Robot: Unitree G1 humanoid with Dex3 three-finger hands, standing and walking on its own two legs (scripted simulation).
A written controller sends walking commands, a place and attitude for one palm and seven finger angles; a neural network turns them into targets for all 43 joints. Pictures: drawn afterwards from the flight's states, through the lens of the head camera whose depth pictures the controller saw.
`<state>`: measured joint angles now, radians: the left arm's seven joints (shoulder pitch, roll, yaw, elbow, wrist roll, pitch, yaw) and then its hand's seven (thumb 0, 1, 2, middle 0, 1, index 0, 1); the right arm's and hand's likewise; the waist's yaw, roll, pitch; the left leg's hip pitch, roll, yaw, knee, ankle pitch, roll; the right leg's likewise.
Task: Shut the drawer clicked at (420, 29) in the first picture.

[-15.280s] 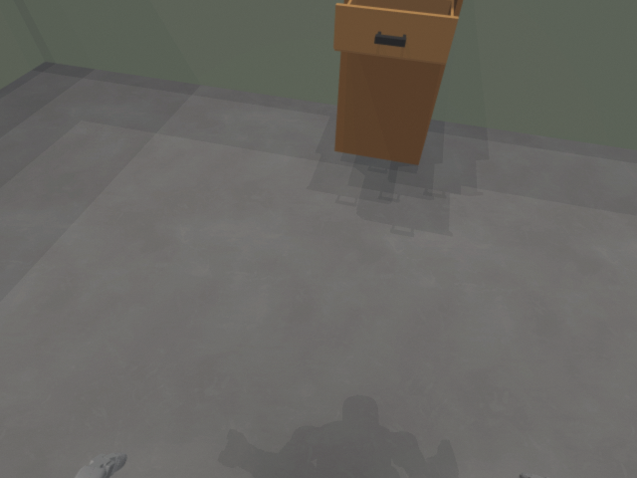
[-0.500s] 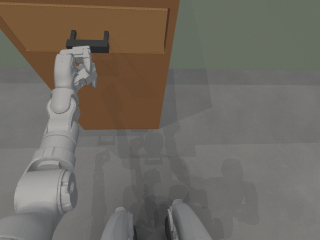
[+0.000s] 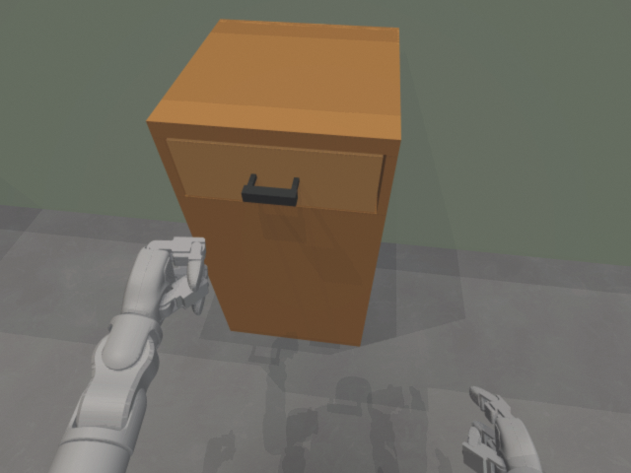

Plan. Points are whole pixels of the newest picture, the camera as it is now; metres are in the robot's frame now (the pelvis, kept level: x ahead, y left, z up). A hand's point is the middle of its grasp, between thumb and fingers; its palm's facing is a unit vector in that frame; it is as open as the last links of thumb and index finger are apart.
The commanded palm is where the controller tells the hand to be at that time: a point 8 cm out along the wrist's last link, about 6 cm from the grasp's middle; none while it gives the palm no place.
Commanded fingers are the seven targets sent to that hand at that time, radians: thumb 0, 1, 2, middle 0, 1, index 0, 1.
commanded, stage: draw the hand back to the body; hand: left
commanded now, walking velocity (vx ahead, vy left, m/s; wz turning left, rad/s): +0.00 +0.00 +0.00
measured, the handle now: (272, 188) +0.60 +0.11 -0.02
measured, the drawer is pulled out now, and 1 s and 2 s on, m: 0.00 0.00 0.00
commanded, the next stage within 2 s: step back with the hand held close in 0.76 s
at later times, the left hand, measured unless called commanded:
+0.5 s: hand (62, 343) +0.20 +0.23 +0.17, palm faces +0.33 -0.87 -0.36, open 3.2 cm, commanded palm +0.15 +0.27 +0.19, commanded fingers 0.00 0.90 0.90 -1.40 -1.60 -1.40 -1.60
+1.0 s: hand (7, 350) +0.19 +0.24 +0.20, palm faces +0.40 -0.81 -0.44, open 3.2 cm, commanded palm +0.13 +0.28 +0.20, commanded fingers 0.00 0.90 0.90 -1.40 -1.60 -1.40 -1.60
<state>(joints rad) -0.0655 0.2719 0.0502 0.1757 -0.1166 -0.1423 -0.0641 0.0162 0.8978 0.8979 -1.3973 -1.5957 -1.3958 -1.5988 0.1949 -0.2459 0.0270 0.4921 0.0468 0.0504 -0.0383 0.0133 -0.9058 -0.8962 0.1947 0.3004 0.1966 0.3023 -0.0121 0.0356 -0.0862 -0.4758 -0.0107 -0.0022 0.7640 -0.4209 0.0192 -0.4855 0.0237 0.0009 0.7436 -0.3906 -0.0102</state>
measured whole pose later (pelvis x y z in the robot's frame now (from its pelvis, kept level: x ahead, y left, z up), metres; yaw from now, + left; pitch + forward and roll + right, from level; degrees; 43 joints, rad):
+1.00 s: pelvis +0.00 +0.00 +0.03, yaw +0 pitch -2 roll -1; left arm 0.52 0.36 0.35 -0.46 -0.05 -0.16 0.10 0.01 0.89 0.90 -1.40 -1.59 -1.40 -1.60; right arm 0.19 -0.23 0.03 0.60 -0.01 -0.07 -0.06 0.02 -0.90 -0.90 0.20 0.30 0.20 0.30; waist 0.04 0.07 -0.01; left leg -0.15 0.00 -0.01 0.47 -0.28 0.02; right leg -0.14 0.04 0.00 0.40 -0.23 -0.01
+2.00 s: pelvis -0.12 +0.00 +0.01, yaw +3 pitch +0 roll -1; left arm 0.59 0.41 0.42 -0.58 0.01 -0.31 0.13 0.01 0.89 0.90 -1.40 -1.59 -1.40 -1.60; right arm 0.22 -0.22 -0.04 0.58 -0.01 -0.09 -0.06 0.02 -0.90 -0.90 0.20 0.30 0.20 0.30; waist -0.03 0.00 0.04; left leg -0.50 -0.01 0.00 0.69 -0.30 0.04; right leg -0.43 0.05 0.06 0.62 -0.20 0.01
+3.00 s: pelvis -0.24 +0.01 +0.02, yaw -1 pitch +0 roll -1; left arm 0.71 0.45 0.38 -0.67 -0.05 -0.23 0.12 0.01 0.89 0.90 -1.40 -1.59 -1.40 -1.60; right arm 0.24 -0.16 0.02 0.61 -0.03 -0.12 -0.05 0.02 -0.90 -0.90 0.20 0.30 0.20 0.30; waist -0.01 -0.02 -0.03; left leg -0.47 0.01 0.02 0.65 -0.25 -0.02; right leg -0.16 0.08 0.02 0.48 -0.32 -0.06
